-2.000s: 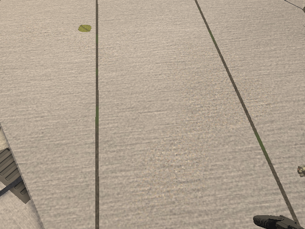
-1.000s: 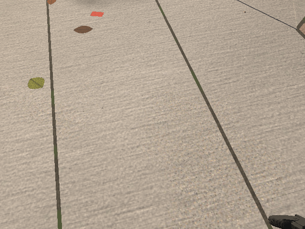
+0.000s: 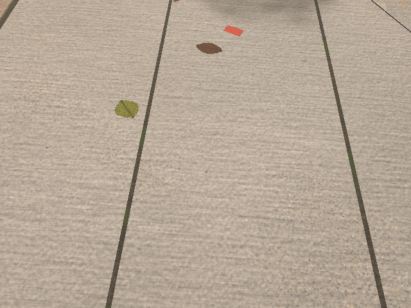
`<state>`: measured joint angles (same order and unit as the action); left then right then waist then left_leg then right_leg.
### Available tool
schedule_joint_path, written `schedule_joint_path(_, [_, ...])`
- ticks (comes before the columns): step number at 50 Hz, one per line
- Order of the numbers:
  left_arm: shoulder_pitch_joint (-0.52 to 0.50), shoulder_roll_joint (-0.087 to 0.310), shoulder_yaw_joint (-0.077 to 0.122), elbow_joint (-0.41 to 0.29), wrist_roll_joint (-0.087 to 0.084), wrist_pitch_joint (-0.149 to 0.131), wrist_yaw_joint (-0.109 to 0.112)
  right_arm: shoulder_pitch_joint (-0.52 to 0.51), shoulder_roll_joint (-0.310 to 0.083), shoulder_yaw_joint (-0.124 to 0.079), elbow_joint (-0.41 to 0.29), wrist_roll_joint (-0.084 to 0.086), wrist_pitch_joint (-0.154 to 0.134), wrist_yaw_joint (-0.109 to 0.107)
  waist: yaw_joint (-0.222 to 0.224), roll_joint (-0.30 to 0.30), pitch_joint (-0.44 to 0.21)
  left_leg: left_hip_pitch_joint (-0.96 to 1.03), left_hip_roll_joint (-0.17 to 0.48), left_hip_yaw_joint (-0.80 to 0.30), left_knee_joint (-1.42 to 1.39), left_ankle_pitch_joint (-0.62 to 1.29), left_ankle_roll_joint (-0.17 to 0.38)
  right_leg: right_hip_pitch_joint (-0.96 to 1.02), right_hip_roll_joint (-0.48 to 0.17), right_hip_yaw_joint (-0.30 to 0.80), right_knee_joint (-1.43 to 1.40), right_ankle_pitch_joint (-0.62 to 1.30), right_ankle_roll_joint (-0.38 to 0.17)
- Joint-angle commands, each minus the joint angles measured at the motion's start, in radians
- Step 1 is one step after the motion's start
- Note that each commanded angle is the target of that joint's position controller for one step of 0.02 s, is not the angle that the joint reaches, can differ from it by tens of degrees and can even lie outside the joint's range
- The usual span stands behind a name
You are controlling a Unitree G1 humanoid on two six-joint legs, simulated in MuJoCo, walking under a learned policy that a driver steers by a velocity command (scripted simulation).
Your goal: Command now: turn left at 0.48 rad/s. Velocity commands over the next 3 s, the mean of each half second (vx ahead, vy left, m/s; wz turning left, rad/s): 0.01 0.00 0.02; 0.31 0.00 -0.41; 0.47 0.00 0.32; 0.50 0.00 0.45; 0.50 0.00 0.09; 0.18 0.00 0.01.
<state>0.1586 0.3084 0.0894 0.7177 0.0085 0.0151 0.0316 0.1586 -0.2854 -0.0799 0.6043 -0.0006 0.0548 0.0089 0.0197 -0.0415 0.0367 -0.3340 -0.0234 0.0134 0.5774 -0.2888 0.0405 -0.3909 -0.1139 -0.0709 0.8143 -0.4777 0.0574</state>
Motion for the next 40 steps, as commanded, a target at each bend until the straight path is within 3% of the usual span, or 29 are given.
schedule_joint_path(1, [-0.078,0.106,0.024,-0.102,-0.007,-0.015,0.005,0.081,-0.191,-0.047,-0.05,-0.028,-0.047,-0.009,-0.066,0.198,-0.166,0.284,0.345,-0.394,-0.222,0.557,0.273,-0.303,0.058,0.127,0.395,-0.118,0.006])
schedule_joint_path(2, [-0.047,0.099,0.028,-0.074,-0.006,-0.009,0.012,0.019,-0.164,-0.04,-0.052,-0.011,-0.052,-0.015,-0.035,0.148,-0.149,0.255,0.284,-0.328,-0.219,0.48,0.214,-0.293,0.048,0.133,0.368,-0.038,0.004])
schedule_joint_path(3, [-0.031,0.108,0.031,-0.064,0.002,-0.003,0.018,-0.023,-0.136,-0.028,-0.052,0.007,-0.051,-0.019,-0.019,0.154,-0.137,0.23,0.259,-0.296,-0.219,0.479,0.186,-0.28,0.045,0.133,0.347,0.024,0.012])
schedule_joint_path(6, [0.02,0.082,0.025,-0.041,-0.004,-0.002,0.012,-0.043,-0.106,-0.009,-0.041,-0.007,-0.05,-0.029,0.004,0.171,-0.158,0.173,0.216,-0.232,-0.227,0.514,0.186,-0.172,0.069,0.113,0.332,0.125,0.03])
schedule_joint_path(11, [0.005,0.023,-0.009,-0.03,-0.005,0.001,-0.005,-0.051,-0.056,0.013,-0.003,-0.022,-0.053,-0.031,-0.023,0.182,-0.139,0.146,0.205,-0.203,-0.24,0.326,0.176,-0.003,0.035,0.108,-0.02,0.148,0.029])
schedule_joint_path(13, [0.002,0.043,-0.008,-0.029,-0.011,0.001,-0.012,-0.032,-0.067,0.015,0.027,-0.03,-0.054,-0.022,-0.04,0.188,-0.105,0.111,0.218,-0.219,-0.249,0.239,0.184,0.067,0.046,0.087,-0.105,0.127,0.019])
schedule_joint_path(15, [0.017,0.064,-0.005,-0.03,-0.015,-0.003,-0.015,-0.053,-0.093,0.01,0.04,-0.018,-0.052,-0.021,-0.017,0.17,-0.062,0.09,0.215,-0.227,-0.227,0.18,0.169,0.111,0.067,0.063,-0.238,0.193,-0.004])
schedule_joint_path(17, [0.019,0.102,-0.003,-0.041,0.0,-0.011,-0.014,-0.01,-0.103,0.005,0.063,-0.009,-0.054,-0.028,-0.016,0.102,-0.052,0.095,0.176,-0.207,-0.18,0.148,0.102,0.159,0.043,0.112,-0.347,0.435,-0.04])
schedule_joint_path(18, [0.017,0.155,0.007,-0.056,0.002,-0.013,-0.011,0.02,-0.109,-0.001,0.059,-0.022,-0.058,-0.033,-0.053,0.015,-0.063,0.087,0.115,-0.157,-0.117,0.091,0.062,0.166,-0.005,0.172,-0.312,0.628,-0.067])
schedule_joint_path(19, [0.015,0.176,0.019,-0.044,-0.017,-0.014,-0.012,0.019,-0.097,-0.003,0.05,-0.026,-0.059,-0.039,-0.07,-0.098,-0.071,0.085,0.04,-0.065,-0.083,0.062,0.019,0.124,-0.02,0.225,-0.32,0.575,-0.122])
schedule_joint_path(20, [0.011,0.153,0.019,-0.052,-0.023,-0.016,-0.015,-0.025,-0.095,-0.005,0.045,-0.027,-0.055,-0.047,-0.042,-0.122,-0.062,0.104,0.004,-0.004,-0.019,0.053,-0.011,0.075,-0.039,0.287,-0.368,0.497,-0.156])
schedule_joint_path(21, [0.015,0.134,0.015,-0.053,-0.015,-0.017,-0.013,-0.051,-0.078,-0.008,0.035,-0.022,-0.049,-0.052,-0.034,-0.149,-0.069,0.094,-0.009,0.014,0.033,0.043,-0.023,0.069,-0.067,0.35,-0.402,0.462,-0.179])
schedule_joint_path(24, [0.007,0.135,0.017,-0.074,-0.01,-0.02,-0.003,-0.039,-0.038,-0.012,0.021,-0.013,-0.036,-0.048,-0.033,-0.183,-0.085,0.033,-0.023,-0.007,0.067,-0.012,-0.012,0.103,-0.094,0.443,-0.411,0.452,-0.221])
schedule_joint_path(26, [0.007,0.106,0.013,-0.085,-0.024,-0.015,-0.001,0.016,-0.032,-0.017,0.024,-0.014,-0.048,-0.032,-0.057,-0.122,-0.133,0.111,-0.002,-0.021,-0.014,-0.15,0.015,0.046,-0.036,0.41,-0.368,0.141,-0.194])
schedule_joint_path(27, [-0.011,0.082,0.007,-0.104,-0.029,-0.011,-0.002,0.047,-0.065,-0.029,0.035,-0.014,-0.054,-0.028,-0.069,0.003,-0.095,0.179,0.07,-0.104,-0.117,-0.28,0.053,-0.104,0.038,0.318,-0.285,-0.073,-0.148])
schedule_joint_path(28, [-0.051,0.062,0.0,-0.131,-0.035,-0.012,0.0,0.132,-0.11,-0.042,0.056,-0.01,-0.063,-0.024,-0.104,0.162,-0.056,0.28,0.208,-0.313,-0.267,-0.452,0.126,-0.298,0.136,0.171,-0.084,-0.135,-0.093])
schedule_joint_path(29, [-0.095,0.069,0.0,-0.17,-0.038,-0.018,-0.003,0.175,-0.169,-0.053,0.069,-0.011,-0.081,-0.016,-0.119,0.276,-0.008,0.307,0.42,-0.608,-0.413,-0.512,0.231,-0.451,0.128,0.141,0.168,-0.109,-0.078])
schedule_joint_path(30, [-0.099,0.103,0.015,-0.167,-0.036,-0.023,-0.005,0.162,-0.138,-0.041,0.063,-0.019,-0.102,-0.021,-0.097,0.167,0.021,0.285,0.449,-0.637,-0.411,-0.453,0.258,-0.494,0.082,0.216,0.303,-0.066,-0.083])
schedule_joint_path(31, [-0.054,0.104,0.02,-0.149,-0.037,-0.023,-0.011,0.114,-0.119,-0.034,0.057,-0.007,-0.114,-0.029,-0.055,0.12,0.031,0.289,0.417,-0.549,-0.402,-0.398,0.228,-0.509,0.064,0.237,0.344,0.009,-0.081])
schedule_joint_path(33, [-0.019,0.078,0.015,-0.131,-0.034,-0.026,-0.022,0.067,-0.107,-0.028,0.052,0.003,-0.124,-0.038,-0.037,0.129,0.017,0.295,0.351,-0.365,-0.418,-0.241,0.165,-0.492,0.028,0.223,0.351,0.133,-0.06])
schedule_joint_path(35, [-0.037,0.063,0.009,-0.136,-0.034,-0.03,-0.035,0.088,-0.108,-0.029,0.06,-0.008,-0.133,-0.039,-0.055,0.133,0.006,0.267,0.298,-0.201,-0.438,-0.085,0.137,-0.428,0.022,0.162,0.309,0.231,-0.035])
schedule_joint_path(40, [-0.135,0.007,-0.02,-0.187,-0.035,-0.036,-0.063,0.153,-0.164,-0.047,0.097,-0.002,-0.133,-0.033,-0.105,0.131,0.007,0.275,0.295,-0.009,-0.436,0.059,0.128,-0.316,0.013,0.086,0.046,0.296,-0.018])
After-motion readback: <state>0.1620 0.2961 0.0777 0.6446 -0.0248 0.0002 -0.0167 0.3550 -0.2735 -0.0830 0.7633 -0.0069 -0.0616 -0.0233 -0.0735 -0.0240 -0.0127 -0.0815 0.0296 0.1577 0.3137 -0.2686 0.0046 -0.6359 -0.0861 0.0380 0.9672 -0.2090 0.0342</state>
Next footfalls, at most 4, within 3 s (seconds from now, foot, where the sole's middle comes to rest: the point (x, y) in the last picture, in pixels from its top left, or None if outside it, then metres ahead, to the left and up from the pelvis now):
0.34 right None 0.05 -0.14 -0.77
0.96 right None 0.18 -0.23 -0.77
1.50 left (238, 282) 0.54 -0.10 -0.77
1.96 right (288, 207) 0.82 -0.29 -0.77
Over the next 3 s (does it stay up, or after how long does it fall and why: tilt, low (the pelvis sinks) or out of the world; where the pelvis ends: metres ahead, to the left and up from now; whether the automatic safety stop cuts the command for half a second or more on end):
stays up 1.07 -0.11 0.01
